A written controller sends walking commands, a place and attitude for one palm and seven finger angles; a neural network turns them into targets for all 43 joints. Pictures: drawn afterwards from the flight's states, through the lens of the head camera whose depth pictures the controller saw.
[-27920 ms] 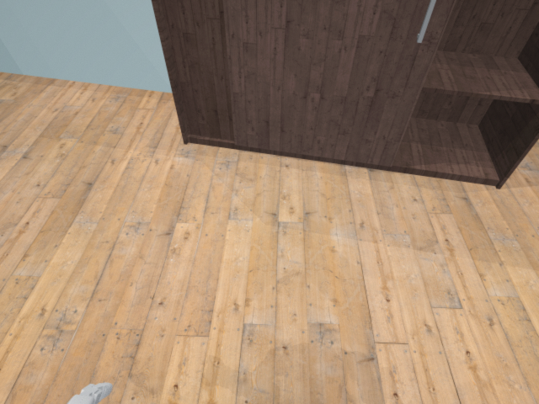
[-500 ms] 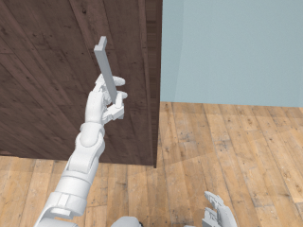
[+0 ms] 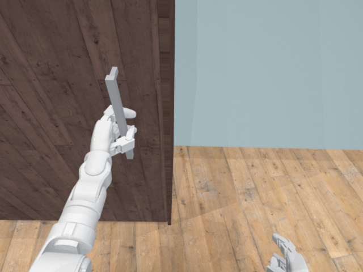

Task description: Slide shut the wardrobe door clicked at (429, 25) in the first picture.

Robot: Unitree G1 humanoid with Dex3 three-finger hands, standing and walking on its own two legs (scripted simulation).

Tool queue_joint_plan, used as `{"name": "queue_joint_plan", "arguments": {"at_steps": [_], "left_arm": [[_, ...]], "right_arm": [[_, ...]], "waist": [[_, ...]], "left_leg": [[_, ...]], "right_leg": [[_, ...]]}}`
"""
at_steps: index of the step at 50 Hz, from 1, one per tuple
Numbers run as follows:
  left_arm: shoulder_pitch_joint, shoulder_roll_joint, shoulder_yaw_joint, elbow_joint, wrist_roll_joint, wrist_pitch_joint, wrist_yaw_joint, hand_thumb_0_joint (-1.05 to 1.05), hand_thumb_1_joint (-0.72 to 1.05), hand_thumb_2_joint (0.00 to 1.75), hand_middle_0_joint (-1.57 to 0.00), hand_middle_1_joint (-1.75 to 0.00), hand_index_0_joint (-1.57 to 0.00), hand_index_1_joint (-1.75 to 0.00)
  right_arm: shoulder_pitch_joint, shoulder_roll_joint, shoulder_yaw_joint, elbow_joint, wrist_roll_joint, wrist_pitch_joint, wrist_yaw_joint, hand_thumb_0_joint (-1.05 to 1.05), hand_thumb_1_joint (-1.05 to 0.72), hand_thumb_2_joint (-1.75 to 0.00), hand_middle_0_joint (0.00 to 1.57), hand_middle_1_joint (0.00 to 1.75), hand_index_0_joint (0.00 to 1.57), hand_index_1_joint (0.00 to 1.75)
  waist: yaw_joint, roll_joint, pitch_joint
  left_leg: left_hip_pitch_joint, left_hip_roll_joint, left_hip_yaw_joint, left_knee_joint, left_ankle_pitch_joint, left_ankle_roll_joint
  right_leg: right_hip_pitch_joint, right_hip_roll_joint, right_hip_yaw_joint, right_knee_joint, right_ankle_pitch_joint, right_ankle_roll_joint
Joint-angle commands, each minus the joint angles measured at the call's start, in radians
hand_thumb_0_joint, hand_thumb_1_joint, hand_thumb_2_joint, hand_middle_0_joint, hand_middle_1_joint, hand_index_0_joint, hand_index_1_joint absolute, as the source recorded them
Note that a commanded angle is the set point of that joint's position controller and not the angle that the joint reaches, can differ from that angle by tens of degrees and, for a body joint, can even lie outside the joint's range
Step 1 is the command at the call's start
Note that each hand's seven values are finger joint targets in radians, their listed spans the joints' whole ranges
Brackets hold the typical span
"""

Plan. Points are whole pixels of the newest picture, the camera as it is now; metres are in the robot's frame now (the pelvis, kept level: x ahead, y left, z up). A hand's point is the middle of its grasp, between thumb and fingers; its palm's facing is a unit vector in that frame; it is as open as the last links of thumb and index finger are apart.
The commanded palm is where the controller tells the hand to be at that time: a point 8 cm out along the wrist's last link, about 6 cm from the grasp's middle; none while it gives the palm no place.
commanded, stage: loosen the grip on the handle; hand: left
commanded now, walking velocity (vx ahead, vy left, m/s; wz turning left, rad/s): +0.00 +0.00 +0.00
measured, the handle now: (123, 119) +0.43 +0.17 +0.09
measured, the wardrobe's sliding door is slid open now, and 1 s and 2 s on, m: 0.00 0.00 0.00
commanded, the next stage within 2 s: slip the hand off the handle in 0.50 s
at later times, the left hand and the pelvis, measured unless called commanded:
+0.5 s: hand (131, 138) +0.38 +0.14 +0.08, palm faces +0.11 -0.99 -0.08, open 13.8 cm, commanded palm +0.35 +0.19 +0.08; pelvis -0.03 +0.01 -0.02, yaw -1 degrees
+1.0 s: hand (124, 137) +0.38 +0.16 +0.08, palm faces +0.08 -0.99 -0.07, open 13.8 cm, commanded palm +0.35 +0.24 +0.09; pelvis -0.02 +0.03 -0.02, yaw -1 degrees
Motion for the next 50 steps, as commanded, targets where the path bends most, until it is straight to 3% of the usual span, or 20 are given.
{"name": "queue_joint_plan", "arguments": {"at_steps": [1, 2, 3, 5, 6, 7, 8, 11, 14, 15, 16, 17, 20, 23, 27, 32, 34, 40, 44, 50], "left_arm": [[-0.364, 0.075, 0.137, -0.29, -0.103, -0.058, -0.018, 0.0, 0.3, 0.61, -0.45, -1.4, -0.45, -1.4], [-0.333, 0.058, 0.118, -0.258, -0.099, -0.069, -0.005, 0.0, 0.17, 0.55, -0.45, -1.4, -0.45, -1.4], [-0.363, 0.033, 0.086, -0.229, -0.079, -0.087, 0.015, 0.0, 0.05, 0.49, -0.45, -1.4, -0.45, -1.4], [-0.378, 0.004, 0.025, -0.143, -0.022, -0.11, 0.036, 0.0, -0.19, 0.37, -0.45, -1.4, -0.45, -1.4], [-0.406, 0.031, 0.04, -0.124, -0.004, -0.127, 0.044, 0.0, -0.31, 0.32, -0.45, -1.4, -0.45, -1.4], [-0.399, 0.05, 0.047, -0.101, 0.003, -0.145, 0.049, 0.0, -0.43, 0.26, -0.44, -1.38, -0.44, -1.38], [-0.417, 0.063, 0.048, -0.093, 0.007, -0.161, 0.053, 0.0, -0.55, 0.2, -0.42, -1.37, -0.42, -1.37], [-0.533, 0.102, 0.067, -0.04, -0.021, -0.185, 0.048, 0.0, -0.55, 0.2, -0.38, -1.32, -0.38, -1.32], [-0.608, 0.129, 0.068, 0.001, -0.016, -0.2, 0.043, 0.0, -0.55, 0.2, -0.34, -1.27, -0.34, -1.27], [-0.618, 0.135, 0.069, 0.022, -0.018, -0.199, 0.044, 0.0, -0.55, 0.2, -0.33, -1.25, -0.33, -1.25], [-0.644, 0.217, 0.127, -0.053, -0.019, -0.204, 0.047, 0.0, -0.55, 0.2, -0.32, -1.23, -0.32, -1.23], [-0.64, 0.2, 0.104, -0.051, -0.018, -0.198, 0.046, 0.0, -0.55, 0.2, -0.3, -1.22, -0.3, -1.22], [-0.595, 0.124, 0.073, 0.009, -0.042, -0.178, 0.048, 0.0, -0.55, 0.2, -0.26, -1.17, -0.26, -1.17], [-0.593, 0.166, 0.112, 0.021, -0.051, -0.171, 0.058, 0.0, -0.55, 0.2, -0.25, -1.15, -0.25, -1.15], [-0.568, 0.101, 0.065, -0.009, -0.033, -0.17, 0.075, 0.0, -0.55, 0.2, -0.25, -1.15, -0.25, -1.15], [-0.605, 0.11, 0.071, -0.023, -0.01, -0.158, 0.097, 0.0, -0.55, 0.2, -0.25, -1.15, -0.25, -1.15], [-0.557, 0.167, 0.126, -0.014, -0.004, -0.15, 0.102, 0.0, -0.55, 0.2, -0.25, -1.15, -0.25, -1.15], [-0.53, 0.19, 0.156, -0.033, -0.012, -0.134, 0.089, 0.0, -0.55, 0.2, -0.25, -1.15, -0.25, -1.15], [-0.495, 0.253, 0.214, -0.026, -0.022, -0.123, 0.085, 0.0, -0.55, 0.2, -0.25, -1.15, -0.25, -1.15], [-0.432, 0.315, 0.255, -0.088, -0.029, -0.121, 0.067, 0.0, -0.55, 0.2, -0.25, -1.15, -0.25, -1.15]], "right_arm": [[0.047, -0.158, -0.067, -0.084, -0.015, -0.092, 0.028, 0.0, -0.9, -0.9, 0.2, 0.3, 0.2, 0.3], [0.026, -0.147, -0.06, -0.094, -0.01, -0.096, 0.032, 0.0, -0.9, -0.9, 0.2, 0.3, 0.2, 0.3], [0.03, -0.142, -0.048, -0.096, -0.007, -0.098, 0.035, 0.0, -0.9, -0.9, 0.2, 0.3, 0.2, 0.3], [0.054, -0.154, -0.042, -0.098, -0.008, -0.099, 0.046, 0.0, -0.9, -0.9, 0.2, 0.3, 0.2, 0.3], [0.058, -0.159, -0.043, -0.1, -0.006, -0.099, 0.046, 0.0, -0.9, -0.9, 0.2, 0.3, 0.2, 0.3], [0.059, -0.16, -0.049, -0.106, -0.006, -0.099, 0.043, 0.0, -0.9, -0.9, 0.2, 0.3, 0.2, 0.3], [0.046, -0.159, -0.046, -0.115, -0.004, -0.101, 0.039, 0.0, -0.9, -0.9, 0.2, 0.3, 0.2, 0.3], [0.036, -0.155, -0.029, -0.119, 0.006, -0.111, 0.022, 0.0, -0.9, -0.9, 0.2, 0.3, 0.2, 0.3], [0.049, -0.159, -0.027, -0.104, 0.009, -0.121, 0.009, 0.0, -0.9, -0.9, 0.2, 0.3, 0.2, 0.3], [0.059, -0.161, -0.026, -0.1, 0.008, -0.121, 0.007, 0.0, -0.9, -0.9, 0.2, 0.3, 0.2, 0.3], [0.06, -0.166, -0.032, -0.11, 0.009, -0.123, 0.003, 0.0, -0.9, -0.9, 0.2, 0.3, 0.2, 0.3], [0.052, -0.159, -0.032, -0.109, 0.008, -0.124, -0.002, 0.0, -0.9, -0.9, 0.2, 0.3, 0.2, 0.3], [0.074, -0.161, -0.029, -0.099, 0.008, -0.129, -0.003, 0.0, -0.9, -0.9, 0.2, 0.3, 0.2, 0.3], [0.083, -0.173, -0.031, -0.091, 0.003, -0.129, -0.005, 0.0, -0.9, -0.9, 0.2, 0.3, 0.2, 0.3], [0.098, -0.17, -0.035, -0.091, 0.0, -0.125, 0.003, 0.0, -0.9, -0.9, 0.2, 0.3, 0.2, 0.3], [0.11, -0.168, -0.035, -0.086, -0.004, -0.107, 0.006, 0.0, -0.9, -0.9, 0.2, 0.3, 0.2, 0.3], [0.106, -0.175, -0.035, -0.089, -0.007, -0.096, 0.003, 0.0, -0.9, -0.9, 0.2, 0.3, 0.2, 0.3], [0.078, -0.162, -0.022, -0.12, -0.005, -0.068, -0.003, 0.0, -0.9, -0.9, 0.2, 0.3, 0.2, 0.3], [0.06, -0.157, -0.012, -0.131, -0.005, -0.046, -0.016, 0.0, -0.9, -0.9, 0.2, 0.3, 0.2, 0.3], [0.036, -0.152, -0.006, -0.158, -0.001, -0.023, -0.03, 0.0, -0.9, -0.9, 0.2, 0.3, 0.2, 0.3]], "waist": [[0.009, 0.273, -0.534], [0.007, 0.201, -0.478], [-0.02, 0.103, -0.406], [-0.057, -0.083, -0.28], [-0.045, -0.076, -0.29], [-0.04, -0.138, -0.311], [-0.037, -0.114, -0.305], [-0.045, -0.069, -0.25], [-0.056, -0.021, -0.24], [-0.059, -0.021, -0.259], [-0.033, -0.017, -0.335], [-0.043, 0.011, -0.352], [-0.05, -0.035, -0.311], [-0.046, -0.035, -0.29], [-0.052, -0.013, -0.289], [-0.06, -0.002, -0.31], [-0.041, -0.017, -0.32], [-0.022, 0.013, -0.346], [-0.011, -0.033, -0.309], [0.015, 0.017, -0.33]], "left_leg": [[0.406, 0.039, -0.044, 0.087, 0.744, -0.015], [0.268, 0.009, -0.006, 0.09, 0.528, 0.002], [0.146, -0.01, 0.007, 0.086, 0.362, 0.024], [0.014, -0.007, -0.005, 0.074, 0.202, 0.051], [-0.008, -0.01, -0.005, 0.08, 0.183, 0.056], [-0.044, -0.01, -0.004, 0.082, 0.138, 0.058], [-0.07, -0.014, 0.004, 0.077, 0.066, 0.057], [-0.117, -0.029, 0.02, 0.066, -0.13, 0.061], [-0.137, -0.034, 0.018, 0.075, -0.196, 0.063], [-0.135, -0.035, 0.016, 0.077, -0.197, 0.065], [-0.113, -0.034, 0.016, 0.072, -0.179, 0.067], [-0.105, -0.035, 0.023, 0.072, -0.165, 0.069], [-0.113, -0.03, 0.009, 0.062, -0.169, 0.067], [-0.108, -0.028, 0.008, 0.062, -0.128, 0.067], [-0.058, -0.019, -0.003, 0.071, -0.027, 0.064], [-0.026, -0.012, -0.021, 0.082, 0.052, 0.057], [-0.029, -0.012, -0.027, 0.084, 0.075, 0.056], [-0.027, -0.013, -0.028, 0.081, 0.085, 0.049], [-0.067, -0.013, -0.023, 0.073, 0.061, 0.051], [-0.064, -0.016, -0.009, 0.068, 0.075, 0.048]], "right_leg": [[-0.066, -0.001, -0.005, -0.004, 0.236, 0.001], [-0.002, -0.006, -0.006, -0.007, 0.286, -0.001], [0.007, -0.006, -0.01, -0.01, 0.304, 0.007], [-0.055, -0.007, -0.012, -0.014, 0.24, 0.018], [-0.065, -0.008, -0.002, -0.003, 0.229, 0.014], [-0.06, -0.007, 0.003, 0.005, 0.183, 0.019], [-0.077, -0.009, 0.017, -0.007, 0.098, 0.022], [-0.122, -0.018, 0.058, -0.069, -0.174, 0.025], [-0.157, -0.021, 0.075, -0.081, -0.27, 0.022], [-0.154, -0.02, 0.071, -0.076, -0.267, 0.022], [-0.101, -0.022, 0.082, -0.077, -0.256, 0.023], [-0.089, -0.023, 0.088, -0.079, -0.242, 0.025], [-0.105, -0.016, 0.062, -0.079, -0.22, 0.025], [-0.105, -0.016, 0.054, -0.075, -0.171, 0.024], [-0.124, -0.007, 0.021, -0.038, -0.036, 0.018], [-0.128, -0.003, 0.005, -0.005, 0.054, 0.014], [-0.111, -0.003, 0.001, 0.004, 0.074, 0.011], [-0.085, -0.005, 0.002, 0.014, 0.089, 0.008], [-0.059, -0.006, 0.006, 0.001, 0.078, 0.011], [-0.015, -0.01, 0.015, 0.0, 0.098, 0.005]]}}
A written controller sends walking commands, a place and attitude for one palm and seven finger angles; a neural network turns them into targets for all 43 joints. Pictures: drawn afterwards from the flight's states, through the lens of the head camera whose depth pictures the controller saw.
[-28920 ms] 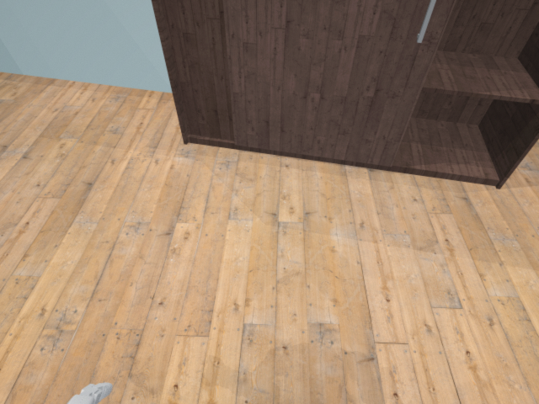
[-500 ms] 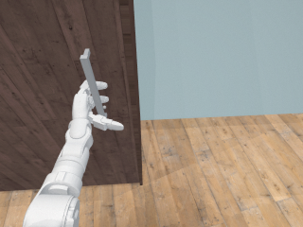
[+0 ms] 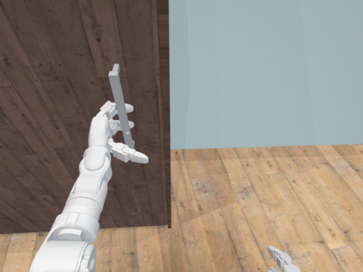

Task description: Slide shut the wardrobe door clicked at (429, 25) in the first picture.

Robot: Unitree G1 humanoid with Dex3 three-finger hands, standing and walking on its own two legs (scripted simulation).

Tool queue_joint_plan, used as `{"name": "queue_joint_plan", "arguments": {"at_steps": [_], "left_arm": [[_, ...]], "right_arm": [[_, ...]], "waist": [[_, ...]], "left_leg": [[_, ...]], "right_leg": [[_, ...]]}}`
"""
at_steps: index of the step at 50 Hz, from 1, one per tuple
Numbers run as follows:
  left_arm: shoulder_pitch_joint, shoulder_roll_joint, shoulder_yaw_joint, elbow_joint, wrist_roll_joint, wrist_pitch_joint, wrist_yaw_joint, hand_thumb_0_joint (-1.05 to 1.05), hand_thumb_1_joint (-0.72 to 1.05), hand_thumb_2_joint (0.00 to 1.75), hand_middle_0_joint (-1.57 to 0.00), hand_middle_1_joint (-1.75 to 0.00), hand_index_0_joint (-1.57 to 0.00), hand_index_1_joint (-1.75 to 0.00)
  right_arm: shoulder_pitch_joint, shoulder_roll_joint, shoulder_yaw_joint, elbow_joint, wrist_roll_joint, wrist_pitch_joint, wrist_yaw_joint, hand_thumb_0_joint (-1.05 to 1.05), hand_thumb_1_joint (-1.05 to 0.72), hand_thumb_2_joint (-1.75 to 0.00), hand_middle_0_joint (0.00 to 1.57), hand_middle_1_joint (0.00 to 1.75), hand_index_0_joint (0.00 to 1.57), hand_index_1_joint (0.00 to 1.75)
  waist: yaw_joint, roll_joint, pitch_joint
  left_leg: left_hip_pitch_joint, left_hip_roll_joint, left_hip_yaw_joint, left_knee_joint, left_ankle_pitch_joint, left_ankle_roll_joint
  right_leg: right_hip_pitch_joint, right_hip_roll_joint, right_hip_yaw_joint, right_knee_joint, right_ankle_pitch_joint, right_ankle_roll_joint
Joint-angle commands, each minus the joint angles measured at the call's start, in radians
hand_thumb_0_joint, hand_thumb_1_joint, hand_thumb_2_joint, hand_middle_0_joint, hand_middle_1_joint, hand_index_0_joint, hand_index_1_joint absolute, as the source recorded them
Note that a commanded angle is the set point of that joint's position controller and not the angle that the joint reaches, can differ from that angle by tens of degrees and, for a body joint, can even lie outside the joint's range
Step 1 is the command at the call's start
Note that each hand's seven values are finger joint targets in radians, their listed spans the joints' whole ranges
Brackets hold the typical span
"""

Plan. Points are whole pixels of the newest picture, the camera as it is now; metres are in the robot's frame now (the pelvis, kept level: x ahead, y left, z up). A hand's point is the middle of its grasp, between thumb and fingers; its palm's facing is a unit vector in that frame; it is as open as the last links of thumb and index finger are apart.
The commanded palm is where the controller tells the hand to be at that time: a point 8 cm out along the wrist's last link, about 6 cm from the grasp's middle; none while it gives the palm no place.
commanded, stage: slip the hand off the handle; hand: left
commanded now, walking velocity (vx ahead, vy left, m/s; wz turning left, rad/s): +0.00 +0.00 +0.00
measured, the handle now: (125, 117) +0.45 +0.15 +0.10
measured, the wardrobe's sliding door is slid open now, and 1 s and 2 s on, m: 0.00 0.00 0.00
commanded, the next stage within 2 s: draw the hand back to the body in 0.88 s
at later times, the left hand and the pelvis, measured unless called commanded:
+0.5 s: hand (104, 153) +0.36 +0.19 +0.08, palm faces +0.14 -0.99 -0.05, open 14.7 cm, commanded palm +0.31 +0.24 +0.10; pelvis +0.01 +0.00 +0.00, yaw +1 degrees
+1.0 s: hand (91, 184) +0.27 +0.19 +0.09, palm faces +0.19 -0.98 -0.09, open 14.7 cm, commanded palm +0.24 +0.24 +0.10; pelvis +0.02 -0.01 +0.00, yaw +3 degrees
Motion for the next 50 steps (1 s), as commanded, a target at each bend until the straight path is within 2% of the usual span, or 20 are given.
{"name": "queue_joint_plan", "arguments": {"at_steps": [1, 5, 9, 12, 14, 17, 19, 22, 24, 25, 28, 31, 33, 36, 41, 42, 43, 44, 46, 50], "left_arm": [[-0.336, 0.323, 0.176, -0.24, -0.027, -0.043, 0.05, 0.0, -0.55, 0.2, -0.25, -1.15, -0.25, -1.15], [-0.342, 0.339, 0.174, -0.269, -0.028, -0.061, 0.018, 0.0, -0.55, 0.2, -0.25, -1.15, -0.25, -1.15], [-0.424, 0.312, 0.125, -0.235, -0.055, -0.086, -0.055, 0.0, -0.55, 0.2, -0.25, -1.15, -0.25, -1.15], [-0.356, 0.193, 0.035, -0.259, -0.095, -0.096, -0.121, 0.0, -0.55, 0.2, -0.25, -1.15, -0.25, -1.15], [-0.289, 0.159, 0.007, -0.266, -0.108, -0.093, -0.151, 0.0, -0.55, 0.2, -0.25, -1.15, -0.25, -1.15], [-0.161, 0.201, 0.055, -0.32, -0.12, -0.079, -0.153, 0.0, -0.55, 0.2, -0.25, -1.15, -0.25, -1.15], [-0.115, 0.24, 0.091, -0.381, -0.115, -0.069, -0.131, 0.0, -0.55, 0.2, -0.25, -1.15, -0.25, -1.15], [-0.066, 0.238, 0.1, -0.502, -0.103, -0.061, -0.089, 0.0, -0.55, 0.2, -0.25, -1.15, -0.25, -1.15], [-0.014, 0.317, 0.166, -0.572, -0.088, -0.064, -0.057, 0.0, -0.55, 0.2, -0.25, -1.15, -0.25, -1.15], [0.027, 0.297, 0.159, -0.616, -0.086, -0.066, -0.05, 0.0, -0.55, 0.2, -0.25, -1.15, -0.25, -1.15], [0.117, 0.236, 0.117, -0.716, -0.085, -0.063, -0.049, 0.0, -0.55, 0.2, -0.25, -1.15, -0.25, -1.15], [0.176, 0.175, 0.047, -0.749, -0.096, -0.031, -0.076, 0.0, -0.55, 0.2, -0.25, -1.15, -0.25, -1.15], [0.239, 0.15, 0.03, -0.738, -0.111, 0.004, -0.096, 0.0, -0.55, 0.2, -0.25, -1.15, -0.25, -1.15], [0.293, 0.133, 0.011, -0.76, -0.13, 0.049, -0.124, 0.0, -0.55, 0.2, -0.25, -1.15, -0.25, -1.15], [0.329, 0.176, 0.051, -0.875, -0.132, 0.054, -0.121, 0.0, -0.55, 0.2, -0.25, -1.15, -0.25, -1.15], [0.338, 0.175, 0.046, -0.909, -0.125, 0.042, -0.118, 0.0, -0.55, 0.2, -0.25, -1.15, -0.25, -1.15], [0.355, 0.175, 0.05, -0.931, -0.124, 0.033, -0.111, 0.0, -0.55, 0.2, -0.25, -1.15, -0.25, -1.15], [0.366, 0.208, 0.074, -0.966, -0.117, 0.018, -0.102, 0.0, -0.55, 0.2, -0.25, -1.15, -0.25, -1.15], [0.381, 0.18, 0.046, -1.003, -0.112, -0.002, -0.095, 0.0, -0.55, 0.2, -0.25, -1.15, -0.25, -1.15], [0.388, 0.179, 0.049, -0.911, -0.126, 0.011, -0.103, 0.0, -0.55, 0.2, -0.25, -1.15, -0.25, -1.15]], "right_arm": [[-0.04, -0.149, -0.057, -0.133, 0.002, -0.029, -0.024, 0.0, -0.9, -0.9, 0.2, 0.3, 0.2, 0.3], [-0.033, -0.159, -0.061, -0.128, 0.003, -0.029, -0.026, 0.0, -0.9, -0.9, 0.2, 0.3, 0.2, 0.3], [-0.009, -0.177, -0.068, -0.099, 0.007, -0.041, -0.031, 0.0, -0.9, -0.9, 0.2, 0.3, 0.2, 0.3], [-0.008, -0.177, -0.079, -0.103, 0.017, -0.064, -0.024, 0.0, -0.9, -0.9, 0.2, 0.3, 0.2, 0.3], [0.004, -0.18, -0.084, -0.099, 0.02, -0.074, -0.019, 0.0, -0.9, -0.9, 0.2, 0.3, 0.2, 0.3], [0.003, -0.188, -0.091, -0.113, 0.022, -0.08, -0.009, 0.0, -0.9, -0.9, 0.2, 0.3, 0.2, 0.3], [-0.011, -0.188, -0.089, -0.123, 0.018, -0.082, -0.005, 0.0, -0.9, -0.9, 0.2, 0.3, 0.2, 0.3], [-0.042, -0.176, -0.083, -0.148, 0.015, -0.089, 0.001, 0.0, -0.9, -0.9, 0.2, 0.3, 0.2, 0.3], [-0.057, -0.177, -0.08, -0.154, 0.008, -0.09, -0.002, 0.0, -0.9, -0.9, 0.2, 0.3, 0.2, 0.3], [-0.068, -0.166, -0.075, -0.167, 0.005, -0.092, 0.001, 0.0, -0.9, -0.9, 0.2, 0.3, 0.2, 0.3], [-0.088, -0.149, -0.072, -0.178, 0.005, -0.105, 0.003, 0.0, -0.9, -0.9, 0.2, 0.3, 0.2, 0.3], [-0.099, -0.146, -0.066, -0.178, 0.011, -0.113, 0.001, 0.0, -0.9, -0.9, 0.2, 0.3, 0.2, 0.3], [-0.098, -0.147, -0.065, -0.178, 0.015, -0.118, -0.006, 0.0, -0.9, -0.9, 0.2, 0.3, 0.2, 0.3], [-0.111, -0.147, -0.056, -0.183, 0.02, -0.122, -0.015, 0.0, -0.9, -0.9, 0.2, 0.3, 0.2, 0.3], [-0.136, -0.139, -0.049, -0.192, 0.014, -0.136, -0.024, 0.0, -0.9, -0.9, 0.2, 0.3, 0.2, 0.3], [-0.143, -0.135, -0.048, -0.193, 0.013, -0.14, -0.024, 0.0, -0.9, -0.9, 0.2, 0.3, 0.2, 0.3], [-0.144, -0.131, -0.045, -0.194, 0.009, -0.146, -0.024, 0.0, -0.9, -0.9, 0.2, 0.3, 0.2, 0.3], [-0.142, -0.132, -0.046, -0.188, 0.006, -0.148, -0.023, 0.0, -0.9, -0.9, 0.2, 0.3, 0.2, 0.3], [-0.144, -0.122, -0.041, -0.189, 0.003, -0.16, -0.019, 0.0, -0.9, -0.9, 0.2, 0.3, 0.2, 0.3], [-0.146, -0.132, -0.037, -0.167, 0.006, -0.16, -0.027, 0.0, -0.9, -0.9, 0.2, 0.3, 0.2, 0.3]], "waist": [[0.059, -0.007, -0.25], [0.04, 0.013, -0.242], [-0.014, 0.002, -0.219], [-0.007, 0.064, -0.267], [-0.005, 0.078, -0.272], [0.026, 0.006, -0.269], [0.046, 0.01, -0.254], [0.061, 0.017, -0.232], [0.078, 0.027, -0.232], [0.084, 0.041, -0.246], [0.081, 0.087, -0.261], [0.055, 0.077, -0.199], [0.051, 0.022, -0.166], [0.052, 0.001, -0.128], [0.061, -0.007, -0.14], [0.063, 0.031, -0.148], [0.065, 0.025, -0.151], [0.07, 0.068, -0.157], [0.067, 0.091, -0.167], [0.05, 0.02, -0.079]], "left_leg": [[0.091, -0.001, -0.035, -0.11, 0.133, 0.003], [0.101, 0.002, -0.043, -0.107, 0.12, 0.007], [0.112, 0.004, -0.061, -0.097, 0.058, 0.013], [0.17, 0.005, -0.069, -0.084, 0.091, 0.007], [0.191, 0.009, -0.08, -0.075, 0.132, 0.004], [0.168, 0.009, -0.084, -0.075, 0.174, 0.005], [0.15, 0.006, -0.084, -0.082, 0.178, 0.005], [0.146, 0.007, -0.077, -0.093, 0.193, 0.004], [0.144, 0.009, -0.071, -0.096, 0.205, 0.005], [0.149, 0.006, -0.066, -0.098, 0.226, 0.005], [0.188, 0.012, -0.056, -0.088, 0.286, -0.002], [0.187, 0.016, -0.065, -0.089, 0.255, -0.004], [0.175, 0.014, -0.068, -0.093, 0.221, -0.001], [0.158, 0.006, -0.07, -0.1, 0.171, 0.002], [0.172, 0.0, -0.073, -0.099, 0.169, 0.005], [0.183, -0.002, -0.069, -0.096, 0.168, 0.004], [0.187, -0.002, -0.073, -0.095, 0.176, 0.004], [0.193, -0.002, -0.07, -0.093, 0.183, 0.003], [0.207, -0.003, -0.072, -0.086, 0.213, 0.001], [0.155, -0.003, -0.075, -0.092, 0.13, 0.003]], "right_leg": [[0.113, 0.007, -0.018, -0.092, 0.14, -0.029], [0.091, 0.011, -0.017, -0.098, 0.124, -0.029], [0.031, 0.02, -0.016, -0.112, 0.065, -0.025], [0.016, 0.022, -0.023, -0.101, 0.088, -0.033], [0.006, 0.024, -0.033, -0.091, 0.114, -0.036], [0.038, 0.024, -0.039, -0.084, 0.15, -0.034], [0.057, 0.021, -0.041, -0.078, 0.153, -0.034], [0.071, 0.019, -0.042, -0.074, 0.163, -0.032], [0.097, 0.018, -0.036, -0.073, 0.171, -0.032], [0.118, 0.016, -0.035, -0.069, 0.195, -0.033], [0.123, 0.018, -0.038, -0.061, 0.239, -0.033], [0.095, 0.021, -0.045, -0.074, 0.214, -0.029], [0.091, 0.023, -0.05, -0.088, 0.2, -0.025], [0.093, 0.018, -0.05, -0.104, 0.17, -0.023], [0.104, 0.012, -0.049, -0.107, 0.162, -0.02], [0.101, 0.011, -0.045, -0.106, 0.157, -0.021], [0.103, 0.012, -0.049, -0.103, 0.163, -0.022], [0.113, 0.011, -0.043, -0.101, 0.161, -0.025], [0.113, 0.009, -0.046, -0.09, 0.192, -0.027], [0.078, 0.009, -0.044, -0.114, 0.12, -0.019]]}}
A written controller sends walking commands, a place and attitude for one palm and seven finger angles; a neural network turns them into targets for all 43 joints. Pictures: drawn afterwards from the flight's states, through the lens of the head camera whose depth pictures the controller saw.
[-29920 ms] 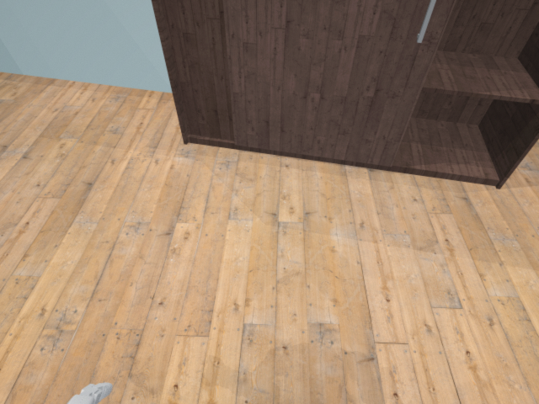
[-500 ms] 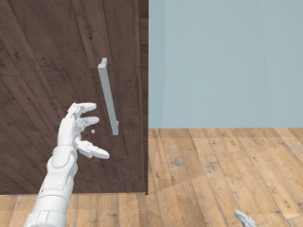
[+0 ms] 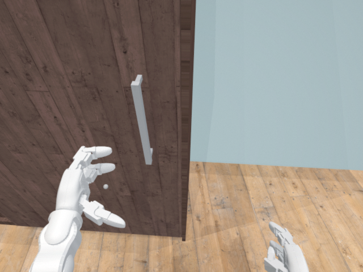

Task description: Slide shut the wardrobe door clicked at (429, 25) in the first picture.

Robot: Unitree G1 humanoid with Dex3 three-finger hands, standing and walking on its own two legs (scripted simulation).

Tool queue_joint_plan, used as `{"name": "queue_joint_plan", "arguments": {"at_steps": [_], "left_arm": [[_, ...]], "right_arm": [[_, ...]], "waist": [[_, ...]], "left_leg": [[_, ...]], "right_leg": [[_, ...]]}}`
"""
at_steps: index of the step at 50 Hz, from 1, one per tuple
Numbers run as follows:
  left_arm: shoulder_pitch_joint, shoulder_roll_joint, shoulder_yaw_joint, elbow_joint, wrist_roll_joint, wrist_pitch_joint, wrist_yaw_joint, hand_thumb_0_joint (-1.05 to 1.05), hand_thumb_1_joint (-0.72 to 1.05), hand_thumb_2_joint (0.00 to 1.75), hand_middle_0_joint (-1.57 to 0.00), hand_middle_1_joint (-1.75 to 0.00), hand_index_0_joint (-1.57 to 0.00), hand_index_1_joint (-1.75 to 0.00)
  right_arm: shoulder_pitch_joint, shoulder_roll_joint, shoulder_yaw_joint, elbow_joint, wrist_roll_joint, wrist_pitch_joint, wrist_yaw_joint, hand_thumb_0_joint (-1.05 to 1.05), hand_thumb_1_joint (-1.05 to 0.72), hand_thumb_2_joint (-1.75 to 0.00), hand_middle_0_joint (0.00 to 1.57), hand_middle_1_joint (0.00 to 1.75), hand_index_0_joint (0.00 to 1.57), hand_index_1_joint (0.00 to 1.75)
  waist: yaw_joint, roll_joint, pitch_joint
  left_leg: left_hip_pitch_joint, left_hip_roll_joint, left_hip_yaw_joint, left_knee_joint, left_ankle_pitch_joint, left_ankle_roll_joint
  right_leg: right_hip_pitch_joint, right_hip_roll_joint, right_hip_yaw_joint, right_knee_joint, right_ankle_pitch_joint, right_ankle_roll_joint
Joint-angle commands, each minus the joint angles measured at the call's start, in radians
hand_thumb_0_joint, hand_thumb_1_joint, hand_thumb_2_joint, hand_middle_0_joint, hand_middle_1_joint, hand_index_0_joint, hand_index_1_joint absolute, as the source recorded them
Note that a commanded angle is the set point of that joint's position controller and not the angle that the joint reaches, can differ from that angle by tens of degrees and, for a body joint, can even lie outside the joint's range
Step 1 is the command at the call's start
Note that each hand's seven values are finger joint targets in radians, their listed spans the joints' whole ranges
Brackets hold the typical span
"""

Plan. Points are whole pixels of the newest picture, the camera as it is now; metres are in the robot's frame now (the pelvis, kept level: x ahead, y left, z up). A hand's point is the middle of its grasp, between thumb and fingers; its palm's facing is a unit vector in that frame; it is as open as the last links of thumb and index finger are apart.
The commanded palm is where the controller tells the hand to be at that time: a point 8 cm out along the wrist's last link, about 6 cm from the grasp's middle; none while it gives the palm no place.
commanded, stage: draw the hand back to the body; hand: left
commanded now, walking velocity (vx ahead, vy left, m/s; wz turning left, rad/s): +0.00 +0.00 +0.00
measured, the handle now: (144, 125) +0.44 +0.14 +0.10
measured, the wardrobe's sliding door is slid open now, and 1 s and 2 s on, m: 0.00 0.00 0.00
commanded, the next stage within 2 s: step back with the hand held close in 1.58 s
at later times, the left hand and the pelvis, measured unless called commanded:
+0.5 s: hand (79, 188) +0.23 +0.22 +0.13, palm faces +0.11 -0.99 -0.05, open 14.7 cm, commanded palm +0.19 +0.26 +0.14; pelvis +0.00 +0.00 +0.00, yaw +0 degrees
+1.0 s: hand (43, 184) +0.21 +0.26 +0.17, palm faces +0.40 -0.86 -0.33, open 10.8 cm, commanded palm +0.16 +0.30 +0.18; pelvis +0.01 +0.01 +0.02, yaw -1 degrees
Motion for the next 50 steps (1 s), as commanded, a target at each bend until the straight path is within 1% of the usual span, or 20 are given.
{"name": "queue_joint_plan", "arguments": {"at_steps": [1, 2, 3, 4, 7, 11, 15, 20, 23, 25, 26, 27, 28, 29, 30, 34, 38, 45, 48, 50], "left_arm": [[-0.339, 0.098, 0.068, -0.229, -0.103, -0.11, -0.063, 0.0, -0.55, 0.2, -0.25, -1.15, -0.25, -1.15], [-0.318, 0.159, 0.119, -0.188, -0.115, -0.128, -0.099, 0.0, -0.55, 0.2, -0.25, -1.15, -0.25, -1.15], [-0.299, 0.169, 0.13, -0.175, -0.127, -0.132, -0.127, 0.0, -0.55, 0.2, -0.25, -1.15, -0.25, -1.15], [-0.254, 0.215, 0.182, -0.15, -0.13, -0.129, -0.139, 0.0, -0.55, 0.2, -0.25, -1.15, -0.25, -1.15], [-0.177, 0.196, 0.17, -0.183, -0.122, -0.101, -0.159, 0.0, -0.55, 0.2, -0.25, -1.15, -0.25, -1.15], [-0.108, 0.198, 0.208, -0.23, -0.151, -0.054, -0.16, 0.0, -0.55, 0.2, -0.25, -1.15, -0.25, -1.15], [-0.132, 0.222, 0.23, -0.279, -0.161, -0.048, -0.159, 0.0, -0.55, 0.2, -0.25, -1.15, -0.25, -1.15], [-0.152, 0.238, 0.233, -0.333, -0.157, -0.051, -0.176, 0.0, -0.55, 0.2, -0.25, -1.15, -0.25, -1.15], [-0.135, 0.231, 0.224, -0.371, -0.162, -0.039, -0.191, 0.0, -0.44, 0.25, -0.25, -1.09, -0.25, -1.09], [-0.103, 0.233, 0.231, -0.371, -0.169, -0.018, -0.198, 0.0, -0.37, 0.29, -0.24, -1.04, -0.24, -1.04], [-0.107, 0.356, 0.267, -0.448, -0.019, -0.042, -0.044, 0.0, -0.33, 0.31, -0.24, -1.02, -0.24, -1.02], [-0.028, 0.259, 0.214, -0.403, 0.002, -0.038, 0.015, 0.0, -0.3, 0.32, -0.24, -1.0, -0.24, -1.0], [0.024, 0.216, 0.183, -0.386, 0.008, -0.031, 0.039, 0.0, -0.26, 0.34, -0.24, -0.98, -0.24, -0.98], [0.049, 0.228, 0.192, -0.388, 0.024, -0.03, 0.06, 0.0, -0.22, 0.36, -0.24, -0.96, -0.24, -0.96], [0.055, 0.232, 0.196, -0.409, 0.034, -0.036, 0.077, 0.0, -0.19, 0.37, -0.24, -0.94, -0.24, -0.94], [0.039, 0.275, 0.219, -0.497, 0.061, -0.055, 0.121, 0.0, -0.04, 0.44, -0.23, -0.85, -0.23, -0.85], [0.036, 0.272, 0.218, -0.562, 0.079, -0.066, 0.148, 0.0, 0.1, 0.51, -0.23, -0.77, -0.23, -0.77], [0.097, 0.247, 0.219, -0.534, 0.086, -0.061, 0.156, 0.0, 0.36, 0.64, -0.22, -0.62, -0.22, -0.62], [0.116, 0.262, 0.249, -0.533, 0.085, -0.063, 0.155, 0.0, 0.47, 0.69, -0.22, -0.55, -0.22, -0.55], [0.127, 0.277, 0.272, -0.544, 0.084, -0.067, 0.155, 0.0, 0.54, 0.73, -0.21, -0.51, -0.21, -0.51]], "right_arm": [[-0.092, -0.119, -0.032, -0.118, -0.001, -0.071, -0.021, 0.0, -0.9, -0.9, 0.2, 0.3, 0.2, 0.3], [-0.097, -0.123, -0.037, -0.108, 0.003, -0.08, -0.032, 0.0, -0.9, -0.9, 0.2, 0.3, 0.2, 0.3], [-0.102, -0.122, -0.032, -0.111, 0.004, -0.086, -0.038, 0.0, -0.9, -0.9, 0.2, 0.3, 0.2, 0.3], [-0.098, -0.125, -0.037, -0.109, 0.006, -0.086, -0.041, 0.0, -0.9, -0.9, 0.2, 0.3, 0.2, 0.3], [-0.107, -0.114, -0.035, -0.134, 0.012, -0.097, -0.032, 0.0, -0.9, -0.9, 0.2, 0.3, 0.2, 0.3], [-0.108, -0.116, -0.039, -0.148, 0.014, -0.111, -0.026, 0.0, -0.9, -0.9, 0.2, 0.3, 0.2, 0.3], [-0.107, -0.123, -0.04, -0.142, 0.014, -0.129, -0.03, 0.0, -0.9, -0.9, 0.2, 0.3, 0.2, 0.3], [-0.101, -0.126, -0.04, -0.124, 0.017, -0.155, -0.039, 0.0, -0.9, -0.9, 0.2, 0.3, 0.2, 0.3], [-0.102, -0.125, -0.037, -0.123, 0.019, -0.172, -0.042, 0.0, -0.9, -0.9, 0.2, 0.3, 0.2, 0.3], [-0.105, -0.126, -0.034, -0.122, 0.019, -0.178, -0.044, 0.0, -0.9, -0.9, 0.2, 0.3, 0.2, 0.3], [-0.129, -0.121, -0.048, -0.123, -0.014, -0.151, -0.041, 0.0, -0.9, -0.9, 0.2, 0.3, 0.2, 0.3], [-0.126, -0.109, -0.045, -0.124, -0.02, -0.136, -0.035, 0.0, -0.9, -0.9, 0.2, 0.3, 0.2, 0.3], [-0.129, -0.108, -0.043, -0.131, -0.018, -0.123, -0.03, 0.0, -0.9, -0.9, 0.2, 0.3, 0.2, 0.3], [-0.128, -0.111, -0.046, -0.127, -0.02, -0.106, -0.029, 0.0, -0.9, -0.9, 0.2, 0.3, 0.2, 0.3], [-0.127, -0.106, -0.046, -0.127, -0.021, -0.09, -0.026, 0.0, -0.9, -0.9, 0.2, 0.3, 0.2, 0.3], [-0.133, -0.104, -0.047, -0.129, -0.029, -0.059, -0.026, 0.0, -0.9, -0.9, 0.2, 0.3, 0.2, 0.3], [-0.143, -0.096, -0.045, -0.125, -0.034, -0.052, -0.024, 0.0, -0.9, -0.9, 0.2, 0.3, 0.2, 0.3], [-0.151, -0.097, -0.048, -0.116, -0.035, -0.03, -0.016, 0.0, -0.9, -0.9, 0.2, 0.3, 0.2, 0.3], [-0.156, -0.098, -0.052, -0.118, -0.035, -0.017, -0.013, 0.0, -0.9, -0.9, 0.2, 0.3, 0.2, 0.3], [-0.155, -0.096, -0.052, -0.122, -0.037, -0.012, -0.012, 0.0, -0.9, -0.9, 0.2, 0.3, 0.2, 0.3]], "waist": [[-0.065, -0.057, -0.085], [-0.042, -0.058, -0.094], [-0.029, -0.029, -0.112], [-0.014, -0.028, -0.121], [0.012, 0.018, -0.161], [0.019, -0.029, -0.141], [0.003, -0.061, -0.088], [-0.006, 0.017, -0.094], [-0.001, 0.047, -0.108], [0.003, 0.028, -0.101], [0.037, 0.012, -0.014], [0.016, -0.009, 0.012], [0.015, -0.05, 0.037], [0.022, -0.064, 0.03], [0.018, -0.038, 0.019], [0.019, 0.029, -0.034], [0.016, 0.064, -0.048], [0.02, 0.017, 0.029], [0.027, -0.015, 0.021], [0.032, 0.005, 0.017]], "left_leg": [[0.072, -0.007, -0.023, -0.097, 0.147, 0.021], [0.064, -0.007, -0.016, -0.094, 0.136, 0.022], [0.061, -0.013, -0.012, -0.096, 0.135, 0.024], [0.056, -0.012, -0.011, -0.103, 0.14, 0.024], [0.072, -0.013, -0.001, -0.113, 0.206, 0.024], [0.064, -0.01, 0.001, -0.118, 0.229, 0.027], [0.056, -0.01, -0.002, -0.121, 0.199, 0.031], [0.095, -0.01, -0.008, -0.128, 0.174, 0.032], [0.119, -0.009, -0.017, -0.136, 0.181, 0.031], [0.118, -0.007, -0.022, -0.141, 0.181, 0.032], [0.095, -0.008, -0.022, -0.165, 0.18, 0.033], [0.106, -0.003, -0.02, -0.174, 0.161, 0.029], [0.102, 0.001, -0.025, -0.176, 0.15, 0.028], [0.11, 0.006, -0.022, -0.183, 0.156, 0.031], [0.13, 0.008, -0.018, -0.193, 0.166, 0.03], [0.179, 0.011, -0.014, -0.224, 0.174, 0.027], [0.214, 0.014, -0.019, -0.248, 0.213, 0.023], [0.211, 0.026, -0.037, -0.285, 0.244, 0.013], [0.215, 0.028, -0.037, -0.29, 0.258, 0.014], [0.213, 0.026, -0.037, -0.297, 0.26, 0.011]], "right_leg": [[-0.035, 0.008, 0.01, -0.117, 0.156, -0.002], [-0.021, 0.008, 0.022, -0.118, 0.153, -0.003], [-0.002, 0.004, 0.031, -0.121, 0.159, -0.004], [0.016, 0.001, 0.031, -0.123, 0.159, -0.005], [0.056, -0.005, 0.025, -0.11, 0.239, -0.005], [0.066, -0.004, 0.018, -0.121, 0.276, 0.003], [0.036, -0.001, 0.021, -0.141, 0.23, 0.01], [0.024, -0.002, 0.024, -0.153, 0.181, 0.005], [0.037, 0.0, 0.014, -0.15, 0.19, 0.002], [0.043, 0.0, 0.01, -0.153, 0.195, 0.002], [0.047, -0.02, 0.062, -0.224, 0.175, -0.003], [0.037, -0.029, 0.048, -0.224, 0.146, -0.004], [0.024, -0.029, 0.041, -0.218, 0.135, -0.002], [0.044, -0.026, 0.04, -0.226, 0.134, -0.005], [0.059, -0.027, 0.038, -0.224, 0.146, -0.006], [0.109, -0.027, 0.038, -0.232, 0.157, -0.007], [0.137, -0.024, 0.03, -0.234, 0.192, -0.012], [0.147, -0.015, 0.017, -0.241, 0.202, -0.014], [0.158, -0.013, 0.016, -0.242, 0.213, -0.013], [0.176, -0.014, 0.017, -0.244, 0.216, -0.015]]}}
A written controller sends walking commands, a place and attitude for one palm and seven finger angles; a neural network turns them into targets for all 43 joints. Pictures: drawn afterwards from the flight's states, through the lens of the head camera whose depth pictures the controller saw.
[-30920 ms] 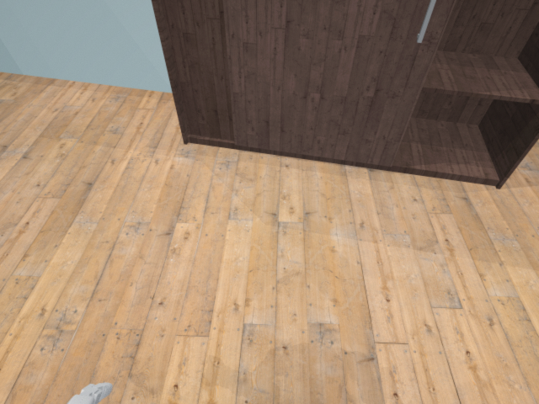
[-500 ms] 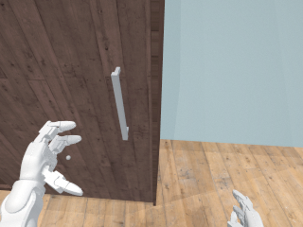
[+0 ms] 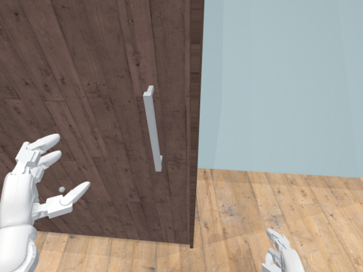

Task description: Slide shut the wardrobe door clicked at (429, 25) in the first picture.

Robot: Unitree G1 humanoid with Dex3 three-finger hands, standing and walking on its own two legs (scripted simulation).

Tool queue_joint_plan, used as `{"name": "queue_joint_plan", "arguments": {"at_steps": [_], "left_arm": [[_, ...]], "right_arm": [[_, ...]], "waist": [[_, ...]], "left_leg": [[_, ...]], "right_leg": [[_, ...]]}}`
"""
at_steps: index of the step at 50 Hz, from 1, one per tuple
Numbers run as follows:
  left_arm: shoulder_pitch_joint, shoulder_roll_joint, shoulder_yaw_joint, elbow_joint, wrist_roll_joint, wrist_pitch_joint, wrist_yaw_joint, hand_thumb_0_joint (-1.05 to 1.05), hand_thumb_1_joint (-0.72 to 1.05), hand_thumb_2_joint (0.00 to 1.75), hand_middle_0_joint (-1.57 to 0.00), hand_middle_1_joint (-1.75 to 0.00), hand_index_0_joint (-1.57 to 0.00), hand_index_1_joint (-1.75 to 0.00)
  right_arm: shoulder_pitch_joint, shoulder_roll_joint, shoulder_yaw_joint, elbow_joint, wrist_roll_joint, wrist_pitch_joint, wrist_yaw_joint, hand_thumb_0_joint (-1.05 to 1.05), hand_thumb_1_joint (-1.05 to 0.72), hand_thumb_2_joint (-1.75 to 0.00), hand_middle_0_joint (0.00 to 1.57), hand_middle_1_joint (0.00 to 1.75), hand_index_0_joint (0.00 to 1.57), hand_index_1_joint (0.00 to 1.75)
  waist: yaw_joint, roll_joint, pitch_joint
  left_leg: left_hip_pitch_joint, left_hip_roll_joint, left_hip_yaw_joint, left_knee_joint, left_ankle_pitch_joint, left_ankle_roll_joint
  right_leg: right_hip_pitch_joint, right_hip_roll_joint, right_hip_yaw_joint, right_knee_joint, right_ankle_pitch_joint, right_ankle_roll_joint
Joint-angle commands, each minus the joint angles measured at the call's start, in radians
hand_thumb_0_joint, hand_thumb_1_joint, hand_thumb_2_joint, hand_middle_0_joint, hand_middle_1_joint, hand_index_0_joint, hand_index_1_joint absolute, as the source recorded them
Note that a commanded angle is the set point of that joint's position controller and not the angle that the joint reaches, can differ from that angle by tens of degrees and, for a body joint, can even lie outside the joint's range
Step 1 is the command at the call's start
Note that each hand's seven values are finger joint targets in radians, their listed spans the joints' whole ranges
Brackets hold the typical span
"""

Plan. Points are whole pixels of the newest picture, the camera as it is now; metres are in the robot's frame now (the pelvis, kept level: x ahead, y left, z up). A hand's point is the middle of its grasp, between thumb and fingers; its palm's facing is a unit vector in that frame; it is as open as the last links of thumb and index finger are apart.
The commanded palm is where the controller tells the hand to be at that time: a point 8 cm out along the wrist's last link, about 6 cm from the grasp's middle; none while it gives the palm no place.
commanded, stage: draw the hand back to the body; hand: left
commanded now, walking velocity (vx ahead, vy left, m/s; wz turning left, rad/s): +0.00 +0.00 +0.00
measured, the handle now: (155, 133) +0.43 +0.13 +0.09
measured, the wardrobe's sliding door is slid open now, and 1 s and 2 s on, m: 0.00 0.00 0.00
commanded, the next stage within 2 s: step back with the hand held close in 0.58 s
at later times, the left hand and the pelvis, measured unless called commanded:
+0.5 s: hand (51, 195) +0.19 +0.25 +0.16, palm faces +0.45 -0.82 -0.34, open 7.5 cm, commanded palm +0.14 +0.29 +0.18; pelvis +0.00 -0.01 +0.00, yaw +0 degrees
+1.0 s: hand (51, 200) +0.18 +0.26 +0.14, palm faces +0.34 -0.83 -0.45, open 7.4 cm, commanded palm +0.12 +0.30 +0.18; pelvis -0.02 +0.01 +0.00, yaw -1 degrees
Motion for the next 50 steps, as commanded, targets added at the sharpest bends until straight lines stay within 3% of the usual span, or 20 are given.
{"name": "queue_joint_plan", "arguments": {"at_steps": [1, 5, 10, 13, 15, 18, 21, 23, 31, 34, 35, 36, 37, 38, 42, 44, 46, 48, 49, 50], "left_arm": [[-0.089, 0.189, 0.145, -0.224, -0.004, -0.063, 0.014, 0.0, 0.57, 0.74, -0.21, -0.49, -0.21, -0.49], [-0.06, 0.212, 0.184, -0.266, -0.007, -0.069, 0.015, 0.0, 0.72, 0.81, -0.21, -0.41, -0.21, -0.41], [-0.059, 0.217, 0.199, -0.291, -0.01, -0.072, 0.019, 0.0, 0.9, 0.9, -0.2, -0.3, -0.2, -0.3], [-0.056, 0.184, 0.169, -0.259, -0.008, -0.065, 0.017, 0.0, 0.9, 0.9, -0.2, -0.3, -0.2, -0.3], [-0.06, 0.17, 0.155, -0.222, -0.01, -0.059, 0.015, 0.0, 0.9, 0.9, -0.2, -0.3, -0.2, -0.3], [-0.07, 0.189, 0.17, -0.223, -0.011, -0.063, 0.017, 0.0, 0.9, 0.9, -0.2, -0.3, -0.2, -0.3], [-0.088, 0.215, 0.187, -0.291, -0.005, -0.078, 0.022, 0.0, 0.9, 0.9, -0.2, -0.3, -0.2, -0.3], [-0.077, 0.216, 0.188, -0.302, -0.005, -0.078, 0.025, 0.0, 0.9, 0.9, -0.2, -0.3, -0.2, -0.3], [-0.06, 0.191, 0.179, -0.223, -0.014, -0.07, 0.017, 0.0, 0.9, 0.9, -0.2, -0.3, -0.2, -0.3], [-0.061, 0.198, 0.184, -0.222, -0.011, -0.075, 0.014, 0.0, 0.9, 0.9, -0.2, -0.3, -0.2, -0.3], [-0.065, 0.228, 0.221, -0.194, -0.015, -0.075, 0.02, 0.0, 0.9, 0.9, -0.2, -0.3, -0.2, -0.3], [-0.245, 0.375, 0.352, -0.325, 0.0, -0.131, 0.03, 0.0, 0.9, 0.9, -0.2, -0.3, -0.2, -0.3], [-0.141, 0.294, 0.294, -0.228, 0.001, -0.141, 0.023, 0.0, 0.9, 0.9, -0.2, -0.3, -0.2, -0.3], [-0.071, 0.25, 0.252, -0.207, 0.009, -0.137, 0.018, 0.0, 0.9, 0.9, -0.2, -0.3, -0.2, -0.3], [0.048, 0.2, 0.207, -0.236, 0.018, -0.143, 0.019, 0.0, 0.9, 0.9, -0.2, -0.3, -0.2, -0.3], [0.083, 0.217, 0.223, -0.278, 0.017, -0.145, 0.026, 0.0, 0.9, 0.9, -0.2, -0.3, -0.2, -0.3], [0.1, 0.245, 0.254, -0.326, 0.017, -0.148, 0.036, 0.0, 0.9, 0.9, -0.2, -0.3, -0.2, -0.3], [0.1, 0.275, 0.287, -0.378, 0.017, -0.156, 0.043, 0.0, 0.9, 0.9, -0.2, -0.3, -0.2, -0.3], [0.107, 0.308, 0.317, -0.396, 0.017, -0.16, 0.048, 0.0, 0.9, 0.9, -0.2, -0.3, -0.2, -0.3], [0.113, 0.295, 0.311, -0.417, 0.015, -0.164, 0.049, 0.0, 0.9, 0.9, -0.2, -0.3, -0.2, -0.3]], "right_arm": [[-0.146, -0.112, -0.05, -0.169, -0.003, -0.048, -0.008, 0.0, -0.9, -0.9, 0.2, 0.3, 0.2, 0.3], [-0.145, -0.108, -0.052, -0.171, -0.005, -0.044, -0.006, 0.0, -0.9, -0.9, 0.2, 0.3, 0.2, 0.3], [-0.145, -0.109, -0.055, -0.168, -0.003, -0.046, -0.006, 0.0, -0.9, -0.9, 0.2, 0.3, 0.2, 0.3], [-0.137, -0.114, -0.059, -0.164, -0.002, -0.043, -0.003, 0.0, -0.9, -0.9, 0.2, 0.3, 0.2, 0.3], [-0.14, -0.117, -0.06, -0.161, -0.001, -0.037, -0.006, 0.0, -0.9, -0.9, 0.2, 0.3, 0.2, 0.3], [-0.148, -0.116, -0.061, -0.167, -0.001, -0.034, -0.011, 0.0, -0.9, -0.9, 0.2, 0.3, 0.2, 0.3], [-0.15, -0.112, -0.061, -0.168, -0.005, -0.042, -0.01, 0.0, -0.9, -0.9, 0.2, 0.3, 0.2, 0.3], [-0.148, -0.108, -0.059, -0.168, -0.007, -0.047, -0.011, 0.0, -0.9, -0.9, 0.2, 0.3, 0.2, 0.3], [-0.153, -0.106, -0.058, -0.163, -0.002, -0.04, -0.013, 0.0, -0.9, -0.9, 0.2, 0.3, 0.2, 0.3], [-0.155, -0.108, -0.062, -0.164, 0.0, -0.039, -0.014, 0.0, -0.9, -0.9, 0.2, 0.3, 0.2, 0.3], [-0.15, -0.109, -0.062, -0.157, -0.001, -0.035, -0.017, 0.0, -0.9, -0.9, 0.2, 0.3, 0.2, 0.3], [-0.138, -0.127, -0.058, -0.197, -0.001, -0.021, -0.005, 0.0, -0.9, -0.9, 0.2, 0.3, 0.2, 0.3], [-0.136, -0.108, -0.057, -0.166, -0.006, -0.011, -0.004, 0.0, -0.9, -0.9, 0.2, 0.3, 0.2, 0.3], [-0.136, -0.106, -0.059, -0.169, -0.011, -0.002, -0.001, 0.0, -0.9, -0.9, 0.2, 0.3, 0.2, 0.3], [-0.119, -0.122, -0.073, -0.2, -0.013, 0.027, 0.004, 0.0, -0.9, -0.9, 0.2, 0.3, 0.2, 0.3], [-0.119, -0.129, -0.077, -0.214, -0.011, 0.04, 0.001, 0.0, -0.9, -0.9, 0.2, 0.3, 0.2, 0.3], [-0.116, -0.128, -0.083, -0.229, -0.008, 0.053, -0.003, 0.0, -0.9, -0.9, 0.2, 0.3, 0.2, 0.3], [-0.116, -0.127, -0.087, -0.242, -0.006, 0.06, -0.008, 0.0, -0.9, -0.9, 0.2, 0.3, 0.2, 0.3], [-0.125, -0.128, -0.087, -0.244, -0.008, 0.063, -0.014, 0.0, -0.9, -0.9, 0.2, 0.3, 0.2, 0.3], [-0.121, -0.122, -0.086, -0.251, -0.007, 0.065, -0.016, 0.0, -0.9, -0.9, 0.2, 0.3, 0.2, 0.3]], "waist": [[0.006, -0.011, -0.061], [0.011, 0.017, -0.089], [0.006, 0.028, -0.059], [-0.001, 0.018, -0.045], [-0.006, -0.024, -0.003], [0.0, -0.051, -0.017], [0.007, 0.041, -0.068], [0.009, 0.052, -0.084], [0.0, -0.032, 0.014], [0.003, -0.01, -0.006], [0.005, -0.005, -0.007], [-0.029, -0.016, 0.053], [-0.04, -0.085, 0.047], [-0.041, -0.117, 0.04], [-0.042, -0.054, -0.084], [-0.038, -0.014, -0.149], [-0.037, -0.029, -0.188], [-0.037, -0.035, -0.208], [-0.033, -0.003, -0.219], [-0.033, 0.008, -0.217]], "left_leg": [[0.01, 0.049, -0.054, -0.106, 0.196, -0.008], [0.024, 0.045, -0.041, -0.093, 0.25, -0.009], [0.023, 0.049, -0.041, -0.095, 0.234, -0.011], [0.022, 0.048, -0.038, -0.096, 0.238, -0.01], [0.01, 0.052, -0.04, -0.105, 0.202, -0.008], [0.011, 0.045, -0.035, -0.105, 0.162, 0.001], [0.026, 0.038, -0.036, -0.103, 0.177, -0.004], [0.034, 0.035, -0.034, -0.099, 0.193, -0.005], [0.007, 0.042, -0.028, -0.102, 0.149, -0.002], [0.019, 0.04, -0.023, -0.103, 0.141, -0.001], [0.013, 0.039, -0.024, -0.107, 0.138, -0.001], [-0.069, 0.046, -0.043, -0.07, 0.057, 0.023], [-0.051, 0.037, -0.051, -0.033, 0.043, 0.025], [-0.038, 0.035, -0.047, -0.009, 0.072, 0.027], [-0.027, 0.058, -0.035, -0.007, 0.207, 0.019], [-0.013, 0.08, -0.043, -0.024, 0.3, 0.018], [-0.028, 0.096, -0.059, -0.034, 0.362, 0.021], [-0.045, 0.108, -0.072, -0.036, 0.402, 0.023], [-0.055, 0.115, -0.086, -0.049, 0.409, 0.025], [-0.076, 0.125, -0.095, -0.054, 0.415, 0.028]], "right_leg": [[-0.022, 0.007, -0.001, -0.065, 0.155, -0.037], [0.003, 0.005, 0.002, -0.066, 0.212, -0.037], [-0.013, 0.009, 0.001, -0.079, 0.195, -0.037], [-0.024, 0.008, -0.001, -0.08, 0.195, -0.035], [-0.044, 0.01, -0.002, -0.091, 0.163, -0.031], [-0.043, 0.007, 0.003, -0.102, 0.13, -0.029], [-0.01, 0.003, 0.009, -0.094, 0.15, -0.035], [0.0, 0.003, 0.009, -0.092, 0.169, -0.036], [-0.05, 0.008, 0.01, -0.126, 0.117, -0.031], [-0.046, 0.005, 0.013, -0.13, 0.105, -0.029], [-0.04, 0.005, 0.014, -0.13, 0.102, -0.031], [-0.128, -0.045, 0.134, -0.203, 0.129, -0.028], [-0.155, -0.072, 0.151, -0.224, 0.115, -0.033], [-0.168, -0.084, 0.163, -0.226, 0.16, -0.035], [-0.108, -0.095, 0.116, -0.137, 0.308, -0.029], [-0.074, -0.08, 0.082, -0.087, 0.345, -0.02], [-0.049, -0.058, 0.068, -0.046, 0.365, -0.012], [-0.036, -0.045, 0.06, -0.011, 0.382, -0.009], [-0.028, -0.038, 0.053, 0.01, 0.373, -0.007], [-0.019, -0.03, 0.049, 0.03, 0.363, -0.006]]}}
